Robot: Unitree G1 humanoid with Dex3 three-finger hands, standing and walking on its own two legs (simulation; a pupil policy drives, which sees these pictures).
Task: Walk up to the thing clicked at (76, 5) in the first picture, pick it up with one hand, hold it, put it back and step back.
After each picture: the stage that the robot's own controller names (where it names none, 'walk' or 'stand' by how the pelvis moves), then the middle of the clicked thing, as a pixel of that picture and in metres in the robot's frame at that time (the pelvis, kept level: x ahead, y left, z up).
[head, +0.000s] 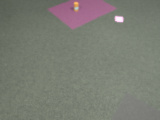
stand; (76, 6) +2.18 +0.02 -0.72
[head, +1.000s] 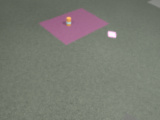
walk; (68, 21) +2.05 +0.05 -0.72
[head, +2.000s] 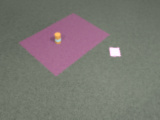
walk; (57, 38) +1.39 +0.17 -0.72
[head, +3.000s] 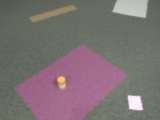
walk; (61, 83) +0.84 +0.15 -0.69
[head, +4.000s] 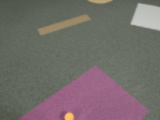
walk; (69, 119) +0.49 +0.13 -0.71
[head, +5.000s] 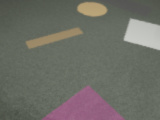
stand; out of the picture +0.31 +0.12 -0.71
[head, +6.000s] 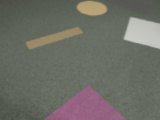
stand; out of the picture +0.30 +0.11 -0.73
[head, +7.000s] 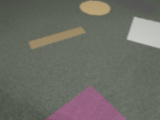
stand; out of the picture +0.30 +0.11 -0.73
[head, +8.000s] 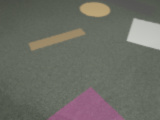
stand; out of the picture +0.29 +0.12 -0.73
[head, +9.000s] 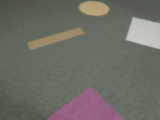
stand; out of the picture +0.28 +0.12 -0.73
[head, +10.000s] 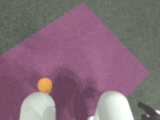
go down; (45, 86) +0.37 +0.13 -0.40
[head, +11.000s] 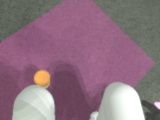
go down; (42, 80) +0.38 +0.13 -0.31
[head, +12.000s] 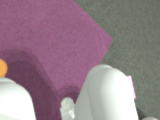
close in; out of the picture +0.38 +0.17 -0.23
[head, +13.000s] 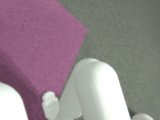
close; out of the picture +0.40 +0.19 -0.22
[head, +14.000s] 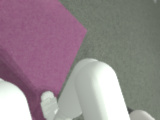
lift; out of the picture +0.40 +0.19 -0.22
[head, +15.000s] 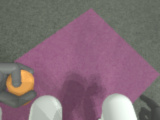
lift; (21, 89) +0.31 +0.19 -0.05
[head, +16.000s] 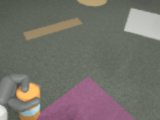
hold; (29, 103) +0.30 +0.17 +0.00
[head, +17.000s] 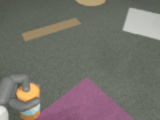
hold; (29, 102) +0.31 +0.17 -0.01
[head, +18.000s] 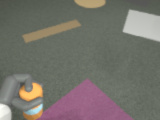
crouch; (32, 101) +0.31 +0.16 -0.01
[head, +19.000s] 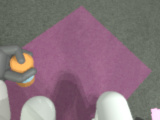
crouch; (23, 71) +0.39 +0.17 -0.10
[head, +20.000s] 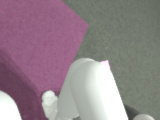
lower; out of the picture +0.42 +0.24 -0.23
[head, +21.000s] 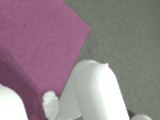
lower; out of the picture +0.41 +0.25 -0.23
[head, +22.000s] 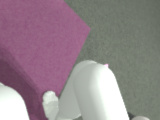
lower; out of the picture +0.41 +0.24 -0.24
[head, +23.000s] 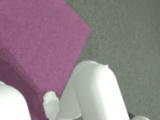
lower; out of the picture +0.41 +0.24 -0.24
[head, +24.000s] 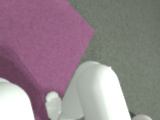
loosen; out of the picture +0.40 +0.22 -0.24
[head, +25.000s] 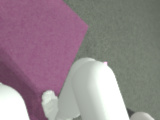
withdraw; out of the picture +0.39 +0.21 -0.23
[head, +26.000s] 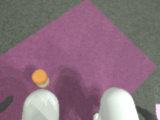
walk; (41, 79) +0.41 +0.17 -0.37
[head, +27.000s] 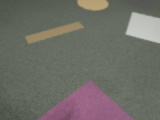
stand; out of the picture +0.32 +0.14 -0.66
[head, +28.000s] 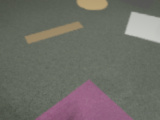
stand; out of the picture +0.33 +0.15 -0.67
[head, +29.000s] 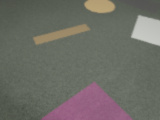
stand; out of the picture +0.34 +0.14 -0.71
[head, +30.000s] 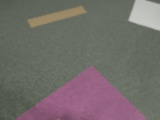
walk; out of the picture +0.37 +0.11 -0.70
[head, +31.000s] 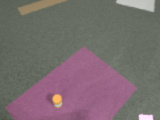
walk; (57, 101) +0.52 +0.15 -0.69
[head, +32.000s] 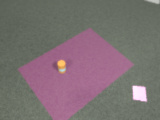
walk; (61, 66) +0.84 +0.15 -0.69
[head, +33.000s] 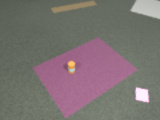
stand; (71, 67) +1.02 +0.10 -0.70
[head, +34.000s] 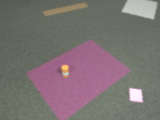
stand; (65, 71) +1.00 +0.13 -0.73
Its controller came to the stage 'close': yes
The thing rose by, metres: 0.71
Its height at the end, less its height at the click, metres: +0.00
